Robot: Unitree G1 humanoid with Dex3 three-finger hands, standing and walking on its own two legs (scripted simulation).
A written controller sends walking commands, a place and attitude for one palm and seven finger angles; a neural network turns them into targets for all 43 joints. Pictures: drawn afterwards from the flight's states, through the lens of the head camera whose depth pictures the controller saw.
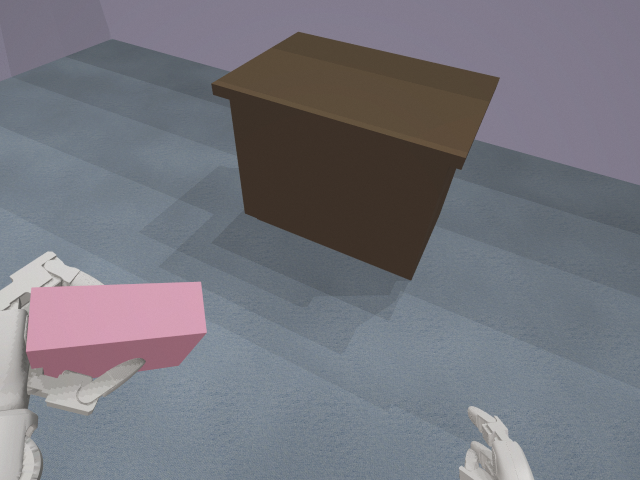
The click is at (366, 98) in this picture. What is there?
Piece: table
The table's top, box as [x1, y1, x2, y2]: [211, 32, 499, 169]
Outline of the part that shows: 211,83 213,94 461,169 499,78 297,32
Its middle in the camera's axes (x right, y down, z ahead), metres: +0.14 -0.52 +1.32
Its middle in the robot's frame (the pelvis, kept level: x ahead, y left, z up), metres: +1.34 -0.06 -0.11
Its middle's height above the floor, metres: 0.66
